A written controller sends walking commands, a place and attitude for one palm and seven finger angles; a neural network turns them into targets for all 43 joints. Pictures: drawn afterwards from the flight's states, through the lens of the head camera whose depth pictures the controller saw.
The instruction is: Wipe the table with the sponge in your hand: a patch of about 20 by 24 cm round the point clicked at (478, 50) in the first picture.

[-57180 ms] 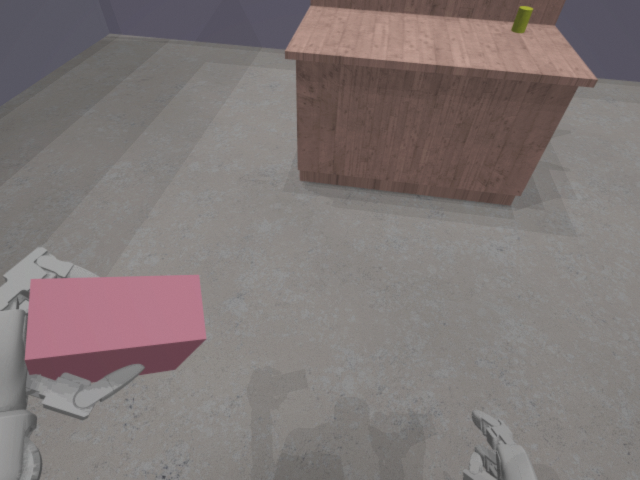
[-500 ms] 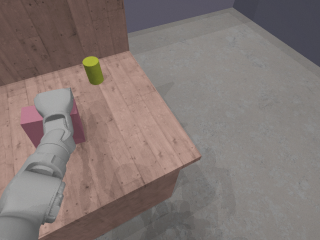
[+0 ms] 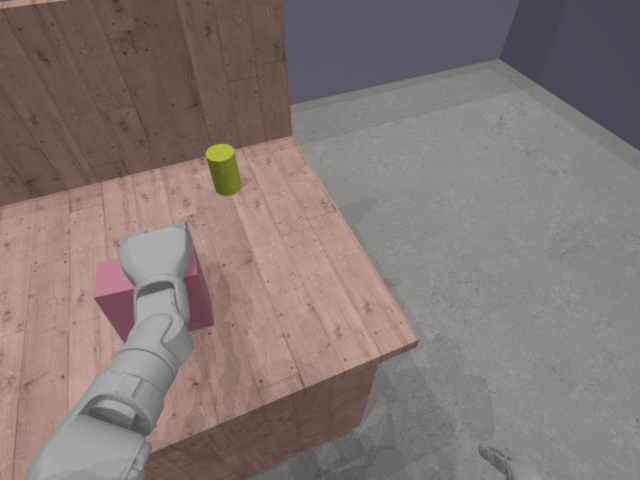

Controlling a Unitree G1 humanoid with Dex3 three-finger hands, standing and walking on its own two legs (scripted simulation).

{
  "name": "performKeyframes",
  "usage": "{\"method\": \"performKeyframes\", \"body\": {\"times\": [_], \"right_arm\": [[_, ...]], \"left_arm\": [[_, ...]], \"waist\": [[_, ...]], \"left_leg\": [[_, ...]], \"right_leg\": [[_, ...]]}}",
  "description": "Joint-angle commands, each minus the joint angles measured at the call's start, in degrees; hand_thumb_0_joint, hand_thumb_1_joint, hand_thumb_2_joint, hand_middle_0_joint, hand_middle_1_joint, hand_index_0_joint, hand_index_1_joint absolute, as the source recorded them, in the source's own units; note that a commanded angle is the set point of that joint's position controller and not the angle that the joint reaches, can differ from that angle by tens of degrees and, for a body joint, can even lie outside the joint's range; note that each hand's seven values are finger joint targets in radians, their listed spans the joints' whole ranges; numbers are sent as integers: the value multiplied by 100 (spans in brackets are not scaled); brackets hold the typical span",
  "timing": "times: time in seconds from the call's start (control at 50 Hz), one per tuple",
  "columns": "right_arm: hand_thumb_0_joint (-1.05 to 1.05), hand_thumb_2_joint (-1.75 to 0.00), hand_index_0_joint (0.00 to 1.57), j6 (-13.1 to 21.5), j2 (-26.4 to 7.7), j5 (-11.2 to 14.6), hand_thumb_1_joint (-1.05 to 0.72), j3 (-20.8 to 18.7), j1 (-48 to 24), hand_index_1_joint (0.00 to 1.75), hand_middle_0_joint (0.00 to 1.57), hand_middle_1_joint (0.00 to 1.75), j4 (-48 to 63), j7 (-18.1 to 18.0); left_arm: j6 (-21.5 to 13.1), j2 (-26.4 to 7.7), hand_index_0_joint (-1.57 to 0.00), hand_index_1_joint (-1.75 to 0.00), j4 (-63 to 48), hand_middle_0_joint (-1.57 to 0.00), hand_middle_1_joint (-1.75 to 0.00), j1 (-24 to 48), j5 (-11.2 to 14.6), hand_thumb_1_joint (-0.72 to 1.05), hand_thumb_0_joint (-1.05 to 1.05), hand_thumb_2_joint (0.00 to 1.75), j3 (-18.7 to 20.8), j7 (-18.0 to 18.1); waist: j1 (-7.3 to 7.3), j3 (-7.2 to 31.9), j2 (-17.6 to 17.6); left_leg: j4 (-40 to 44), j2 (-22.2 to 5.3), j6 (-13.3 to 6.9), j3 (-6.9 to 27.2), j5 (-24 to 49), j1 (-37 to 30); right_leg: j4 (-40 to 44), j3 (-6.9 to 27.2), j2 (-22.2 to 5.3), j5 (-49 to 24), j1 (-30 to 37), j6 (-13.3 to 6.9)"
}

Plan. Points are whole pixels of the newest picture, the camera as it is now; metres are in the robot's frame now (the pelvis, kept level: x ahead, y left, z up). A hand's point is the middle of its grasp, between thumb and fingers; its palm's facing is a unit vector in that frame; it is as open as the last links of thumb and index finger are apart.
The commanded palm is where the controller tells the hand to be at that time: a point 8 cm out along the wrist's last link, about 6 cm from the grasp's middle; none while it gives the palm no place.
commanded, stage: wipe back along the third lane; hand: left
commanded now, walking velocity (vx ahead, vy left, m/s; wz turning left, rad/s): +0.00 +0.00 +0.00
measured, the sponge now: (163, 304) +0.36 +0.28 -0.04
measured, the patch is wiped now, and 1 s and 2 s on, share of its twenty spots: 0.90 0.90 0.90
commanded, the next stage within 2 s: slide back across to the middle lane in 1.64 s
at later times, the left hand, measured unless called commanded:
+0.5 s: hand (178, 306) +0.33 +0.23 +0.01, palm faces -0.04 -0.02 -1.00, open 10.4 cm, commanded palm +0.28 +0.21 +0.04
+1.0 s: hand (181, 322) +0.30 +0.22 +0.01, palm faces -0.01 -0.05 -1.00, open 10.4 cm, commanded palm +0.26 +0.20 +0.04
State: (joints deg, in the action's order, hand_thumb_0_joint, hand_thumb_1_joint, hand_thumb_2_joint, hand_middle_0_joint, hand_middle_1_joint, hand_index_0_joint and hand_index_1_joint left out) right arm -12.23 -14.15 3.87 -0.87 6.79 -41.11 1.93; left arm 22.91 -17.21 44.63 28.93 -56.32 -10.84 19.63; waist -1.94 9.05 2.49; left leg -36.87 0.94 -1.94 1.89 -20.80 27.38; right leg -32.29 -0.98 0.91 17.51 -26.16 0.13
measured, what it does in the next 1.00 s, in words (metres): stands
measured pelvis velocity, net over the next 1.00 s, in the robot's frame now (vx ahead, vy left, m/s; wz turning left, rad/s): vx -0.01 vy -0.02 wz -0.01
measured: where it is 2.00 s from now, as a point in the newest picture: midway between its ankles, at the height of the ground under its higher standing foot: outside the picture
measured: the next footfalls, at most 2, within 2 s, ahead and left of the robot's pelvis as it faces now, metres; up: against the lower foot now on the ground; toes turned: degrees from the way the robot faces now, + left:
none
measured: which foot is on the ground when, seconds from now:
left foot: down 0.00-1.00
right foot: down 0.00-1.00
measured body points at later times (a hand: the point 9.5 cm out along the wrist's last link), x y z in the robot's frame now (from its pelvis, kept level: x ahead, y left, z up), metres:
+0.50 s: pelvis -0.03 -0.01 +0.00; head -0.01 -0.02 +0.45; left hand +0.32 +0.23 +0.07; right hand +0.14 -0.24 -0.12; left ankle -0.04 +0.10 -0.73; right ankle -0.03 -0.13 -0.73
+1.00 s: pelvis -0.01 -0.02 +0.00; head -0.01 -0.03 +0.45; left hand +0.30 +0.22 +0.06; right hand +0.20 -0.25 -0.09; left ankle -0.04 +0.10 -0.73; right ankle -0.03 -0.13 -0.73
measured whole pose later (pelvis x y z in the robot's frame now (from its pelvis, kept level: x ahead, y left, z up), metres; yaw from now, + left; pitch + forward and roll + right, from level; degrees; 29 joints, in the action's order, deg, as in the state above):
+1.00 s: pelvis -0.01 -0.02 +0.00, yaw -1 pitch +7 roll -1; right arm -10.7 -14.6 5.0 0.3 3.3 -38.7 0.5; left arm 28.2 -14.5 28.6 13.8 -56.7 -14.2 18.9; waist -3.7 8.0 2.4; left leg -34.6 0.4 -0.7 1.1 -19.6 21.7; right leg -33.1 -0.1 1.5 17.6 -22.2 -1.1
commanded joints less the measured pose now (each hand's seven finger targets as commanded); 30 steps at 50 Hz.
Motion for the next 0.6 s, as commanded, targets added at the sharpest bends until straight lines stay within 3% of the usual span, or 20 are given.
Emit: {"method": "performKeyframes", "body": {"times": [0.0,0.06,0.1,0.14,0.2,0.26,0.28,0.3,0.36,0.4,0.46,0.5,0.56,0.58], "right_arm": [[0,-90,20,200,-770,24,-90,-246,-399,30,20,30,698,-66],[0,-90,20,221,-787,30,-90,-220,-423,30,20,30,733,-85],[0,-90,20,225,-770,49,-90,-215,-523,30,20,30,759,-99],[0,-90,20,227,-750,50,-90,-204,-544,30,20,30,778,-107],[0,-90,20,232,-752,62,-90,-186,-645,30,20,30,801,-137],[0,-90,20,227,-732,61,-90,-162,-661,30,20,30,813,-168],[0,-90,20,242,-725,64,-90,-160,-697,30,20,30,821,-173],[0,-90,20,239,-742,61,-90,-167,-700,30,20,30,805,-188],[0,-90,20,257,-715,58,-90,-149,-724,30,20,30,837,-197],[0,-90,20,267,-731,61,-90,-163,-789,30,20,30,855,-202],[0,-90,20,293,-705,67,-90,-155,-796,30,20,30,889,-194],[0,-90,20,293,-745,65,-90,-155,-870,30,20,30,891,-206],[0,-90,20,308,-700,87,-90,-147,-891,30,20,30,925,-185],[0,-90,20,316,-705,88,-90,-150,-901,30,20,30,937,-180]], "left_arm": [[112,-53,-120,-160,-313,-120,-160,418,-11,10,0,130,-219,-278],[194,-256,-120,-160,-359,-120,-160,160,-49,10,0,130,-99,-244],[251,-190,-120,-160,-430,-120,-160,191,-54,10,0,130,-115,-254],[310,35,-120,-160,-482,-120,-160,294,-76,10,0,130,-368,-250],[381,-90,-120,-160,-465,-120,-160,377,-71,10,0,130,-254,-260],[421,88,-120,-160,-417,-120,-160,429,-78,10,0,130,-445,-263],[425,170,-120,-160,-440,-120,-160,436,-56,10,0,130,-517,-273],[408,-24,-120,-160,-460,-120,-160,491,-61,10,0,130,-313,-271],[391,252,-120,-160,-415,-120,-160,359,-18,10,0,130,-538,-266],[385,63,-120,-160,-498,-120,-160,161,44,10,0,130,-288,-258],[389,333,-120,-160,-581,-120,-160,15,88,10,0,130,-525,-238],[418,8,-120,-160,-628,-120,-160,-170,97,10,0,130,-211,-239],[448,391,-120,-160,-850,-120,-160,-226,76,10,0,130,-607,-252],[470,326,-120,-160,-857,-120,-160,-356,105,10,0,130,-533,-259]], "waist": [[148,1126,-516],[85,1011,-546],[67,905,-529],[105,816,-406],[61,710,-417],[92,675,-465],[112,632,-461],[57,731,-436],[83,688,-564],[-36,796,-586],[33,717,-685],[-75,703,-693],[19,644,-653],[-22,606,-694]], "left_leg": [[288,-41,59,-29,2739,-762],[334,10,57,-37,2432,-708],[415,-7,71,5,2283,-685],[452,-1,76,10,2057,-728],[533,1,74,38,1761,-665],[558,22,63,13,1474,-642],[564,29,44,-10,1393,-636],[590,4,62,34,1402,-643],[579,28,49,-11,1259,-600],[600,32,44,-3,1228,-578],[565,50,22,-54,1204,-558],[607,52,24,-43,1171,-500],[566,64,14,-87,1262,-596],[578,69,9,-88,1238,-571]], "right_leg": [[48,-143,98,-2816,962,-438],[91,-129,110,-2583,991,-445],[119,-145,114,-2296,909,-462],[150,-184,136,-1926,745,-469],[214,-166,145,-1565,699,-493],[244,-178,151,-1261,607,-482],[284,-157,146,-1225,596,-471],[251,-148,159,-1164,615,-501],[270,-152,157,-1077,593,-474],[299,-68,161,-1080,705,-486],[305,-78,147,-1168,724,-451],[343,10,142,-1166,820,-467],[315,-29,133,-1307,783,-450],[337,-7,131,-1296,818,-448]]}}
